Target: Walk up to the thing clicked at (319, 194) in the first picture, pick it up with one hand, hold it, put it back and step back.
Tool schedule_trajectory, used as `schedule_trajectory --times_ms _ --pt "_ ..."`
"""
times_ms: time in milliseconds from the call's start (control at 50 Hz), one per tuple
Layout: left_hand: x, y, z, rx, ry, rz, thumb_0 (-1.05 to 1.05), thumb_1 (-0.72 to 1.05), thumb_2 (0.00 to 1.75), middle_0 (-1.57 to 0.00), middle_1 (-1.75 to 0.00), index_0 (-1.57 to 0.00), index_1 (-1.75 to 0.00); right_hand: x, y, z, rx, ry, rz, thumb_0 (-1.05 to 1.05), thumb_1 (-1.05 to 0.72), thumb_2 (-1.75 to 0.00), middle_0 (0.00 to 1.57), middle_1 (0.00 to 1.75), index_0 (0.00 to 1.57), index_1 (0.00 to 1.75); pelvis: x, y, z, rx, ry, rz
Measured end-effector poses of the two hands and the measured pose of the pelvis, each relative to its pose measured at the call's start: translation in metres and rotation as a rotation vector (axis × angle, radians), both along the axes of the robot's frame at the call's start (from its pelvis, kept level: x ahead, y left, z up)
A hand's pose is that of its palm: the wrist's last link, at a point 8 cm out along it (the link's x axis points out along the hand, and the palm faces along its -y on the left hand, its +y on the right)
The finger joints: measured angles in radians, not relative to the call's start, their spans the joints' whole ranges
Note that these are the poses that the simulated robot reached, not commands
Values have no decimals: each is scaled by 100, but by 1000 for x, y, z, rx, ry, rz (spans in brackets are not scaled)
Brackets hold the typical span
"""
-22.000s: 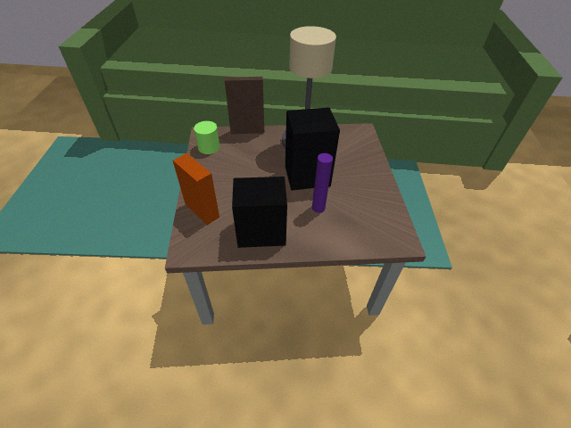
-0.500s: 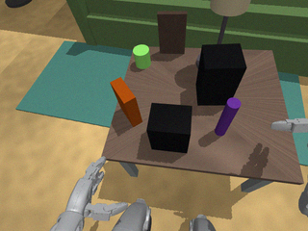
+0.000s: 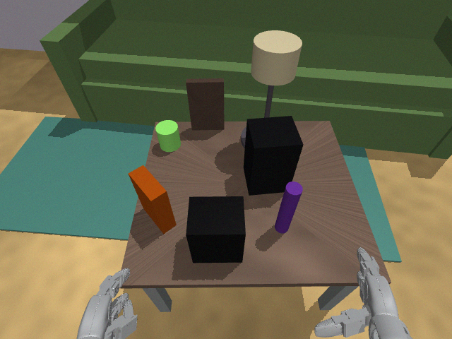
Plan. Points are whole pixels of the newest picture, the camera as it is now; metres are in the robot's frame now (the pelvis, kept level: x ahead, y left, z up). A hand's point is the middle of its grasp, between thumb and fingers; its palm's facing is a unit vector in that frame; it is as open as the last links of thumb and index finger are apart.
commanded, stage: home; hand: right
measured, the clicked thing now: (287, 209) +0.48 -0.15 -0.19
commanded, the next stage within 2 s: none
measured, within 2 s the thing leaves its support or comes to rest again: neither
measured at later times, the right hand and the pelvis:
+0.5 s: hand out of the picture +0.15 -0.16 -0.05, palm faces +0.11 +0.97 -0.22, open 17.3 cm; pelvis -0.03 +0.01 -0.01, yaw +0 degrees
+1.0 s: hand out of the picture +0.15 -0.18 -0.06, palm faces +0.11 +0.97 -0.23, open 17.2 cm; pelvis -0.03 +0.00 -0.02, yaw +0 degrees
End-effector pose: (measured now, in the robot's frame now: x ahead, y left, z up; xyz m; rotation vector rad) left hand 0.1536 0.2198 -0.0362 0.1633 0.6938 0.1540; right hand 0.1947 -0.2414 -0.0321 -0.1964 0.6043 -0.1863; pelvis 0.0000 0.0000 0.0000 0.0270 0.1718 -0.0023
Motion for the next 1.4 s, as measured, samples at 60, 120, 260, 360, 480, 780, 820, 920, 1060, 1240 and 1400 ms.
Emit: schedule_trajectory --times_ms 60,120,260,360,480,780,820,920,1060,1240,1400 --pt "0 4 0 -4 -11 2 1 89 89 -21 -29 -20 -30 -28 9 -2 13 42 5 -1 48 -9 7 6 7 6 -1 1 0 -6 -8 0" --pt "-2 9 0 5 -15 -1 1 90 90 -21 -29 -20 -30 -51 18 -6 31 82 2 -1 49 -9 7 6 7 6 -4 4 -2 -11 -14 -3" --pt "-13 16 1 32 -32 -4 1 90 90 -21 -29 -20 -30 -69 26 -6 31 64 -15 -1 50 -8 7 6 7 6 -17 11 -6 -21 -22 -8" --pt "-25 19 0 34 -43 8 1 90 90 -21 -29 -20 -30 -63 27 2 6 6 -6 -1 51 -7 7 6 7 6 -23 14 -8 -25 -21 -5" --pt "-35 19 -3 26 -56 24 1 90 90 -21 -30 -20 -30 -68 33 1 16 -6 5 -1 52 -7 6 5 6 6 -27 13 -11 -28 -24 1" --pt "-37 8 0 36 -83 14 1 90 90 -21 -30 -20 -30 -78 20 -1 9 -7 -3 -1 51 -8 6 5 6 6 -34 5 -14 -22 -20 -1" --pt "-38 7 -1 34 -81 17 1 90 90 -21 -30 -20 -30 -76 20 -1 9 -10 1 -1 50 -8 6 6 6 6 -33 4 -15 -21 -18 1" --pt "-37 8 -1 42 -86 23 1 90 90 -21 -30 -20 -30 -72 18 0 6 -12 4 -1 50 -8 7 6 7 6 -30 2 -15 -21 -16 3" --pt "-30 7 1 45 -102 19 1 90 90 -21 -30 -20 -30 -71 18 -3 11 1 1 -1 50 -8 7 6 6 6 -27 2 -16 -20 -12 3" --pt "-25 8 0 46 -94 16 1 90 90 -21 -30 -20 -30 -66 17 -1 8 9 -5 -1 49 -8 7 6 7 6 -21 3 -16 -19 0 0" --pt "-22 8 0 47 -103 18 1 90 90 -21 -30 -20 -30 -62 19 -1 10 5 -1 -1 48 -9 7 6 7 6 -19 3 -16 -20 1 2"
